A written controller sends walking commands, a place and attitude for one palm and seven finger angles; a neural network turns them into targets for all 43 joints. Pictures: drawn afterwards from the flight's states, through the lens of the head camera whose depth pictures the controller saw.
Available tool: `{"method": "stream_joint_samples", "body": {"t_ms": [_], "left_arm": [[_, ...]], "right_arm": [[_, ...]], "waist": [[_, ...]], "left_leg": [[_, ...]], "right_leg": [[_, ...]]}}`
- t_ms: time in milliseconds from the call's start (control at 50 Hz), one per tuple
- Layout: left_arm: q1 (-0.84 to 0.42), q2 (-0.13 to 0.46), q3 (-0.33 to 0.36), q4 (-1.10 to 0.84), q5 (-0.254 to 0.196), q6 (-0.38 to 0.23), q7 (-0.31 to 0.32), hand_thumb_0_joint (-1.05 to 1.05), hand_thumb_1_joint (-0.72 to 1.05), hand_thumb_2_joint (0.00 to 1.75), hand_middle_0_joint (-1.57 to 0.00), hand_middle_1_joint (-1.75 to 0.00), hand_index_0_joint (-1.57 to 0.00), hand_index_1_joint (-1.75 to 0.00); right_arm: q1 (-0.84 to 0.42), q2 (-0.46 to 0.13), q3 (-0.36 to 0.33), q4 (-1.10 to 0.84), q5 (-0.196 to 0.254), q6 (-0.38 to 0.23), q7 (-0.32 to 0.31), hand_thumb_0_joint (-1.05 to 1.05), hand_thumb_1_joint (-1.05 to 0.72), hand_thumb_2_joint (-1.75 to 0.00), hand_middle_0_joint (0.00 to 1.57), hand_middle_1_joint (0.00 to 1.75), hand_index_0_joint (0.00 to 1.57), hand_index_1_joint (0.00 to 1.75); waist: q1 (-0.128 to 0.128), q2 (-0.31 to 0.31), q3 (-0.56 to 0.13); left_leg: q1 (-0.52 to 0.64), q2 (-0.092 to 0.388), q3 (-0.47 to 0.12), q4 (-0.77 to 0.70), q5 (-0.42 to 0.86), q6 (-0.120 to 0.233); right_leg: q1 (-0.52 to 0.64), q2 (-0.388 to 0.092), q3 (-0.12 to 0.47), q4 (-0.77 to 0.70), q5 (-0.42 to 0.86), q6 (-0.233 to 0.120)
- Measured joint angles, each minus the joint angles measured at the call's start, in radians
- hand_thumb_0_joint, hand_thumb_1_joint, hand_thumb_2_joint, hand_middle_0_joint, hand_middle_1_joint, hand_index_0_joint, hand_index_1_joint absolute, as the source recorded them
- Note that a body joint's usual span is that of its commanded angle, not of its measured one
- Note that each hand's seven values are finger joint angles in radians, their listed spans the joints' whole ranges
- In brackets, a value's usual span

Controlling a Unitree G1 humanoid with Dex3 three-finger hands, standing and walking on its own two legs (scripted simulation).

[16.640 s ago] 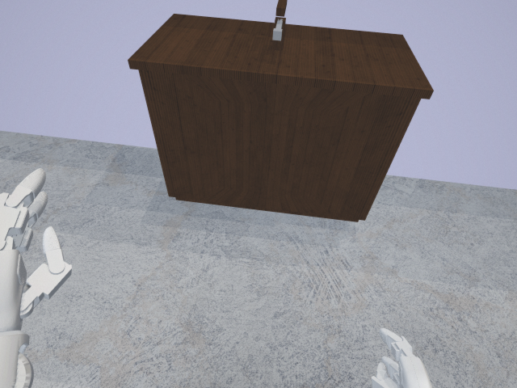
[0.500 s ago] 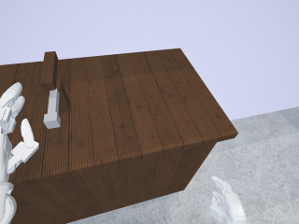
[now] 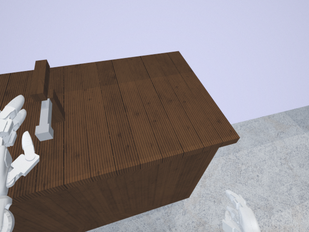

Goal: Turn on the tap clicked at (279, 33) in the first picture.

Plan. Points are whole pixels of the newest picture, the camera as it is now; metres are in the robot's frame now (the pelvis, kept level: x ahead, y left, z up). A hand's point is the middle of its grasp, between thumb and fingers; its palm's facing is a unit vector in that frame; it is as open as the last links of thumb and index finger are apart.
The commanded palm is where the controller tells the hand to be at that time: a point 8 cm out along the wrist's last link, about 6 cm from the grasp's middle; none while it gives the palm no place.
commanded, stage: shuffle to correct the standing spot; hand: left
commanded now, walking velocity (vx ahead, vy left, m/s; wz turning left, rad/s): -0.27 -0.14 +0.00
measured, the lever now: (44, 132) +0.30 +0.29 +0.11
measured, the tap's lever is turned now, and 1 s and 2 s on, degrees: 0 0 0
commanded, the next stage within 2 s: come to a stop and stand still in 0.26 s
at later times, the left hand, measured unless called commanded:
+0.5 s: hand (49, 182) +0.17 +0.20 +0.15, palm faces +0.31 -0.86 -0.41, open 7.4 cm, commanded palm +0.12 +0.24 +0.17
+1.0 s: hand (25, 161) +0.20 +0.25 +0.16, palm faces +0.35 -0.87 -0.35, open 7.4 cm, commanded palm +0.14 +0.28 +0.17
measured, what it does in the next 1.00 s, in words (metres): stands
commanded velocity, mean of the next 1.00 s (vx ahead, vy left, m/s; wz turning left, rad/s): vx -0.08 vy -0.03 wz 0.00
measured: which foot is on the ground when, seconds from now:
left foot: down 0.00-1.00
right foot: down 0.00-1.00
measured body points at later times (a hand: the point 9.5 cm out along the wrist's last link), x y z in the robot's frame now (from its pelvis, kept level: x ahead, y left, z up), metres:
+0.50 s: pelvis -0.04 -0.03 -0.01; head +0.01 -0.02 +0.44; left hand +0.15 +0.24 +0.18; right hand +0.15 -0.25 -0.09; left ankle +0.01 +0.09 -0.74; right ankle +0.02 -0.12 -0.74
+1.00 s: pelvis -0.03 +0.01 +0.00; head -0.03 +0.03 +0.44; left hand +0.18 +0.30 +0.18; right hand +0.11 -0.22 -0.08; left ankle +0.01 +0.09 -0.74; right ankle +0.01 -0.12 -0.74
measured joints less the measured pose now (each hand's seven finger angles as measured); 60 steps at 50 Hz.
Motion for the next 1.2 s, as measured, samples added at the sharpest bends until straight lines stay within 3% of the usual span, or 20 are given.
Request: {"method": "stream_joint_samples", "body": {"t_ms": [220,440,560,680,780,820,860,920,1000,1080,1200], "left_arm": [[-0.01,0.005,0.007,-0.045,-0.016,0.008,-0.007,0.02,0.89,0.9,-0.21,-0.3,-0.21,-0.3],[0.031,0.025,0.027,-0.109,-0.023,-0.015,-0.024,0.01,0.89,0.9,-0.21,-0.3,-0.21,-0.3],[0.051,0.001,-0.002,-0.094,-0.022,0.027,0.011,0.01,0.89,0.9,-0.22,-0.3,-0.21,-0.3],[0.041,0.003,-0.011,-0.051,-0.014,0.058,0.031,0.01,0.89,0.9,-0.22,-0.3,-0.21,-0.3],[0.037,0.006,-0.005,-0.036,-0.001,0.038,0.028,0.02,0.89,0.9,-0.22,-0.3,-0.21,-0.3],[-0.092,0.102,0.036,0.021,0.052,0.002,-0.017,0.02,0.89,0.9,-0.22,-0.3,-0.21,-0.31],[-0.215,0.148,0.078,0.13,0.038,-0.057,-0.033,0.02,0.88,0.9,-0.22,-0.3,-0.21,-0.31],[-0.223,0.092,0.099,0.162,0.003,-0.077,-0.019,0.01,0.89,0.9,-0.21,-0.3,-0.21,-0.3],[-0.102,0.007,0.019,0.104,0.016,-0.093,-0.022,0.01,0.9,0.9,-0.21,-0.3,-0.2,-0.3],[-0.058,0.014,-0.017,0.082,0.038,-0.095,-0.041,0.01,0.89,0.9,-0.21,-0.3,-0.21,-0.3],[-0.12,0.024,0.036,0.061,0.034,-0.102,-0.028,0.02,0.89,0.9,-0.22,-0.3,-0.21,-0.31]], "right_arm": [[-0.042,0.023,0.008,-0.038,-0.004,0.009,0.0,0.01,-0.9,-0.9,0.2,0.3,0.2,0.3],[-0.059,0.03,0.004,-0.064,-0.015,0.019,0.01,0.01,-0.9,-0.9,0.2,0.3,0.2,0.3],[-0.024,-0.004,-0.004,-0.021,0.0,0.011,-0.012,0.01,-0.9,-0.9,0.2,0.3,0.2,0.3],[0.01,-0.028,-0.013,0.024,0.005,0.015,-0.029,0.01,-0.9,-0.9,0.2,0.3,0.2,0.3],[0.042,-0.028,-0.017,0.031,0.005,0.004,-0.029,0.01,-0.9,-0.9,0.2,0.3,0.2,0.3],[0.078,-0.014,-0.025,0.026,-0.005,-0.031,-0.037,0.01,-0.9,-0.9,0.2,0.3,0.2,0.3],[0.079,-0.007,-0.014,0.043,-0.004,-0.045,-0.027,0.01,-0.9,-0.9,0.2,0.3,0.2,0.3],[0.072,-0.004,-0.008,0.04,0.003,-0.057,0.005,0.01,-0.9,-0.9,0.2,0.3,0.2,0.3],[0.073,0.007,-0.004,0.018,0.009,-0.071,0.021,0.01,-0.9,-0.9,0.2,0.3,0.2,0.3],[0.066,0.04,0.006,0.008,0.006,-0.073,0.02,0.01,-0.9,-0.9,0.2,0.3,0.2,0.3],[0.042,0.062,0.018,0.02,-0.006,-0.083,0.031,0.01,-0.9,-0.9,0.2,0.3,0.2,0.3]], "waist": [[0.02,-0.008,0.021],[0.033,-0.004,0.051],[0.015,0.02,0.023],[-0.019,0.018,0.009],[-0.029,0.017,-0.003],[0.014,-0.004,0.003],[0.036,-0.015,0.005],[0.029,-0.013,-0.005],[0.01,-0.01,-0.019],[0.01,-0.042,-0.002],[0.035,-0.057,0.013]], "left_leg": [[-0.027,0.013,0.01,-0.005,0.02,-0.012],[-0.123,0.049,0.008,0.06,0.032,-0.041],[-0.157,0.039,-0.018,0.129,-0.074,-0.038],[-0.121,0.023,-0.027,0.121,-0.033,-0.028],[-0.086,0.02,-0.027,0.084,0.018,-0.02],[-0.102,0.016,-0.024,0.095,0.02,-0.02],[-0.105,0.015,-0.023,0.101,0.017,-0.02],[-0.075,0.006,0.004,0.07,0.024,-0.005],[-0.046,-0.016,0.034,0.029,0.026,0.021],[-0.035,-0.041,0.035,0.031,0.015,0.038],[-0.03,-0.047,0.012,0.051,-0.014,0.042]], "right_leg": [[-0.035,0.012,0.01,0.0,0.022,-0.008],[-0.131,0.044,0.005,0.057,0.04,-0.041],[-0.145,0.048,-0.001,0.073,0.04,-0.054],[-0.119,0.036,-0.004,0.098,0.02,-0.042],[-0.089,0.031,-0.006,0.081,-0.005,-0.025],[-0.099,0.025,-0.005,0.078,0.043,-0.018],[-0.102,0.025,-0.003,0.082,0.038,-0.025],[-0.091,0.017,0.026,0.076,0.02,-0.017],[-0.089,-0.003,0.057,0.087,-0.037,0.005],[-0.083,-0.025,0.065,0.104,-0.021,0.018],[-0.054,-0.029,0.045,0.086,-0.022,0.031]]}}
